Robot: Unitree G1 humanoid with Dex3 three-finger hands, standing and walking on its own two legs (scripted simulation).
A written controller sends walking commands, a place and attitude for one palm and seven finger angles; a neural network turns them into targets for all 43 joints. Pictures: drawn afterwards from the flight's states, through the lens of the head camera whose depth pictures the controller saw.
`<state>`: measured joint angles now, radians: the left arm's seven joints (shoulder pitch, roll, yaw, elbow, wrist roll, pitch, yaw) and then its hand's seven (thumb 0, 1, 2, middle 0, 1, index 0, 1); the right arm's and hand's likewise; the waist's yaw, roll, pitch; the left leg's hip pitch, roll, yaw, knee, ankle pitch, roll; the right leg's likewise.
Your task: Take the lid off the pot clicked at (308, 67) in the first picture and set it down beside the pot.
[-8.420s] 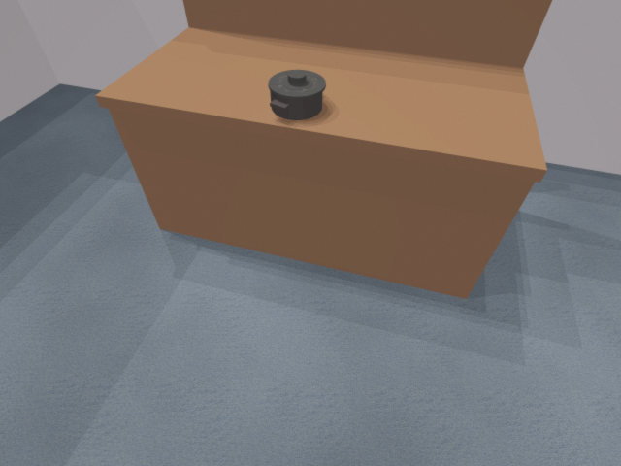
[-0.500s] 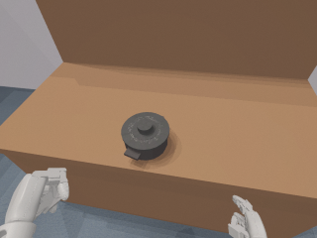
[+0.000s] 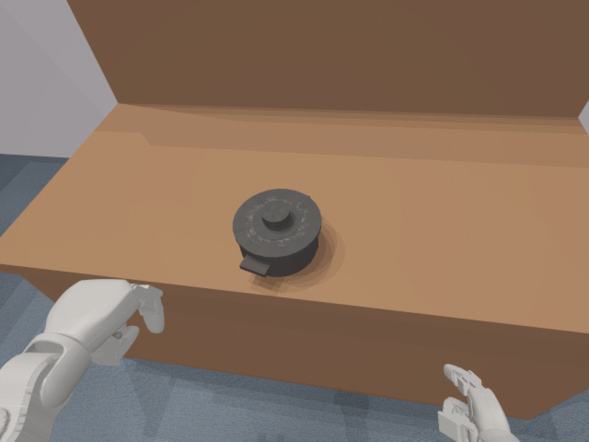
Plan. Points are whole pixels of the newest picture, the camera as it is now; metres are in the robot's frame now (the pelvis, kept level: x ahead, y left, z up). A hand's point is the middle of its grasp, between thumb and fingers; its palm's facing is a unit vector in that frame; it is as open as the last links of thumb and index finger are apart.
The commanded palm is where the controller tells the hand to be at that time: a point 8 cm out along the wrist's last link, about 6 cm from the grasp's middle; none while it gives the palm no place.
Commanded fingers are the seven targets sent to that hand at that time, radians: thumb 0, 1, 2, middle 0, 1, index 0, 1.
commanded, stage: reach forward and open the fingers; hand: left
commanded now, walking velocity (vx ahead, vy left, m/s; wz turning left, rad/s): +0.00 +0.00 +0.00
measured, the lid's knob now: (275, 214) +0.50 +0.10 -0.02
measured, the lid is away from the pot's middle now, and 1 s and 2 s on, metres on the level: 0.00 0.00 0.00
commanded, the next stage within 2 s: move the open hand above the knob in 0.52 s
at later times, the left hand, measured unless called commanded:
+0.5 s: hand (128, 301) +0.27 +0.26 +0.05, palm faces -0.26 -0.07 -0.96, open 10.0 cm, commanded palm +0.27 +0.26 +0.11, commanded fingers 0.00 -0.23 1.25 -0.81 -0.08 -0.81 -0.08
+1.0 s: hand (169, 272) +0.32 +0.22 +0.05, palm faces -0.30 -0.06 -0.95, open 10.1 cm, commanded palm +0.32 +0.21 +0.11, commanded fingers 0.00 -0.23 1.25 -0.81 -0.08 -0.81 -0.08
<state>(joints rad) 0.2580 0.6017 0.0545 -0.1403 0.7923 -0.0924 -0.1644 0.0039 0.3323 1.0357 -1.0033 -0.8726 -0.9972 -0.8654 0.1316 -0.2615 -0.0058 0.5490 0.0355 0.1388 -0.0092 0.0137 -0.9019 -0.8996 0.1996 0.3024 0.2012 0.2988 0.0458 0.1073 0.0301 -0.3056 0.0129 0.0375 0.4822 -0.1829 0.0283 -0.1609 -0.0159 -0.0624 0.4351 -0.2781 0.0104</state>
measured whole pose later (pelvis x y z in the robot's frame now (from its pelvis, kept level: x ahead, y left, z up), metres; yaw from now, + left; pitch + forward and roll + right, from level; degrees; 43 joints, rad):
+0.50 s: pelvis +0.00 +0.02 +0.00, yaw +0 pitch +1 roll -1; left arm 0.02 0.57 -0.04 0.03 0.85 -0.05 -0.15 0.00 -0.19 1.22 -0.82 -0.12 -0.82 -0.11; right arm 0.11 -0.25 0.01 0.57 0.05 0.16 0.01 0.01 -0.90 -0.90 0.20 0.30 0.20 0.30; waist 0.04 0.10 0.03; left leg -0.30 -0.01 0.05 0.44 -0.16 0.05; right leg -0.16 -0.04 -0.05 0.41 -0.26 0.03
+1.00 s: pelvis +0.01 +0.00 +0.00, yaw +0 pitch +2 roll -1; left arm -0.15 0.54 -0.12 0.14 0.85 -0.01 -0.20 0.00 -0.22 1.24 -0.82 -0.09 -0.81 -0.08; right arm 0.14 -0.28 0.00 0.58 0.06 0.16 0.02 0.01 -0.90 -0.90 0.20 0.30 0.20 0.30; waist 0.01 0.10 0.02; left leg -0.31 0.00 0.04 0.46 -0.18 0.03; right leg -0.18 -0.03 -0.06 0.43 -0.29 0.01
